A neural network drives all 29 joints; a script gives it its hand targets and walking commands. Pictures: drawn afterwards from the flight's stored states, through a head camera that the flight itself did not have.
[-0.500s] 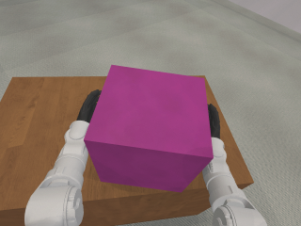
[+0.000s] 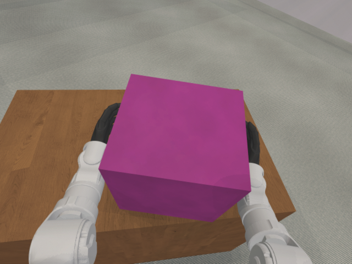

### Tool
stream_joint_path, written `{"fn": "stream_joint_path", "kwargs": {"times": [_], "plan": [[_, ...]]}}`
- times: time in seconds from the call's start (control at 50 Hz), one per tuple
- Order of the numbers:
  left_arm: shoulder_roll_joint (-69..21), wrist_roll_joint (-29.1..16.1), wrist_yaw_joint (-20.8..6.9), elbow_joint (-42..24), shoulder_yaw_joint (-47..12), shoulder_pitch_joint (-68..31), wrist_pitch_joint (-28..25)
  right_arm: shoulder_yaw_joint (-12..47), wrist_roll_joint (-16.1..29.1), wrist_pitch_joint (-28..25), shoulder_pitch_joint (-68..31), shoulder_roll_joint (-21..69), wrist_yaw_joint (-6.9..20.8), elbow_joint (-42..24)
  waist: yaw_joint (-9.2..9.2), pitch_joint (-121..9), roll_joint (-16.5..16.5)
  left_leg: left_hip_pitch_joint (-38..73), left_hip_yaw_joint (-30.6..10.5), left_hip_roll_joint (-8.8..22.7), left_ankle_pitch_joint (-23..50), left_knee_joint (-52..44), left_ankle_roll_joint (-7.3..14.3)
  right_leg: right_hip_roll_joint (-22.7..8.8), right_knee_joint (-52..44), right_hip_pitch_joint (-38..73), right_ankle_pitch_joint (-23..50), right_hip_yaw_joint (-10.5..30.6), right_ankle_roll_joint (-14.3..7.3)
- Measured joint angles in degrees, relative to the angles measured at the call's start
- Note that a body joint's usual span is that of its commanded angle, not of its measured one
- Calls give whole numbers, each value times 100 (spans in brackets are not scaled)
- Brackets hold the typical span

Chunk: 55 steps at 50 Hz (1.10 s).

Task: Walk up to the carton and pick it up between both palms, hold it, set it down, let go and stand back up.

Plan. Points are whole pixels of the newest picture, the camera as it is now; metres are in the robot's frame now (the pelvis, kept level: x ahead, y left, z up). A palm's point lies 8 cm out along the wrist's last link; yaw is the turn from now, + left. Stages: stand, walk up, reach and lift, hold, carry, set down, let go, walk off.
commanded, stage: reach and lift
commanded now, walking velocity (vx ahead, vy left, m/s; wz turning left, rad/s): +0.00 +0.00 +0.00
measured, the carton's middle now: (175, 155) +0.38 -0.04 +0.02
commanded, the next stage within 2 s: none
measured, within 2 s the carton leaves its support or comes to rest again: neither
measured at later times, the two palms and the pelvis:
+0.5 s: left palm (105, 133) +0.42 +0.13 +0.06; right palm (249, 155) +0.34 -0.21 +0.05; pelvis +0.00 +0.00 +0.00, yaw +0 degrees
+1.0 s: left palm (94, 121) +0.40 +0.14 +0.13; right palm (260, 141) +0.34 -0.21 +0.12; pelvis -0.01 +0.00 +0.00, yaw +0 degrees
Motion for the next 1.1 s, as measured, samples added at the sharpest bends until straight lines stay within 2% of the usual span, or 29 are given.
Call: {"fn": "stream_joint_path", "kwargs": {"times": [0.1, 0.26, 0.38, 0.5, 0.58, 0.7, 0.9, 0.98, 1.1], "plan": [[0, 0, 48, 59, -29, -4, -277, -53, -64, -311, 1, 0, 16, 84, 0, 0, 0, -4, 0, 0, 49, -26, 0, 0, -36, 0, 60, 0, 4], [14, -2, 186, 122, -162, -34, -263, -110, -97, -304, -2, -1, 48, 124, 1, -1, 0, -4, 0, 0, 68, -66, 0, 0, -77, 0, 81, 0, 5], [87, -154, 353, 123, -483, -49, -66, -113, -97, -129, -7, -4, 53, 126, 1, -61, 0, -4, 0, 0, 67, -122, 0, 2, -135, 0, 78, 1, 5], [174, -538, 516, 123, -905, -47, 101, -108, -98, 39, -7, -19, 66, 121, 1, -117, 0, -4, 0, 0, 68, -148, 0, 3, -160, 0, 68, 2, 5], [182, -760, 650, 47, -1106, 28, 272, 31, -99, 358, 27, -91, 69, -53, 2, -163, 0, -3, 0, 0, 68, -148, 0, 3, -160, 1, 67, 2, 5], [196, -1050, 801, -552, -1253, 361, 753, 338, -6, 964, 146, -174, 64, -542, 2, -369, 0, -2, 0, 0, 68, -148, 0, 3, -160, 2, 68, 2, 5], [238, -1018, 812, -1462, -1258, 252, 1996, 403, 324, 1919, 66, -259, 58, -1155, 11, -667, 0, 69, 0, 0, 114, -148, 6, 2, -159, 72, 120, 2, 9], [186, -798, 675, -1623, -1077, 189, 2500, 404, 386, 2273, -12, -293, 57, -1154, 35, -669, 0, 238, 0, 0, 121, -148, 28, 3, -159, 241, 127, 2, 16], [101, -694, 495, -1863, -779, 188, 3128, 405, 396, 2731, -99, -299, 63, -1156, 182, -669, 1, 536, 0, 0, 121, -148, 47, 4, -159, 539, 127, 2, 20]]}}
